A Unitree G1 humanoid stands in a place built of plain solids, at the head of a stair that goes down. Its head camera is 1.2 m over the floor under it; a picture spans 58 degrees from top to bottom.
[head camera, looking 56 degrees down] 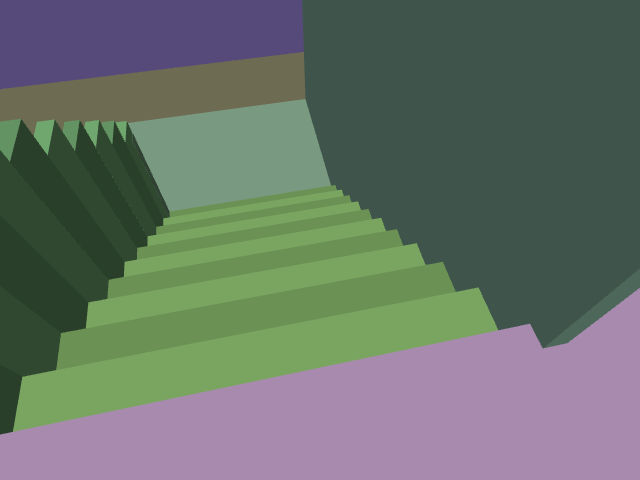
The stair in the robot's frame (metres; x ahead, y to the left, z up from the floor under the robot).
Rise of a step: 0.19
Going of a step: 0.23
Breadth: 1.56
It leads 12 degrees to the left of straight ahead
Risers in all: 11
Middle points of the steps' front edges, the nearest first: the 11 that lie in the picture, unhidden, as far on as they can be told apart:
0.35 0.14 0.00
0.58 0.19 -0.19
0.80 0.24 -0.39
1.03 0.29 -0.58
1.25 0.33 -0.78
1.48 0.38 -0.97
1.70 0.43 -1.17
1.93 0.48 -1.36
2.15 0.52 -1.56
2.38 0.57 -1.75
2.60 0.62 -1.95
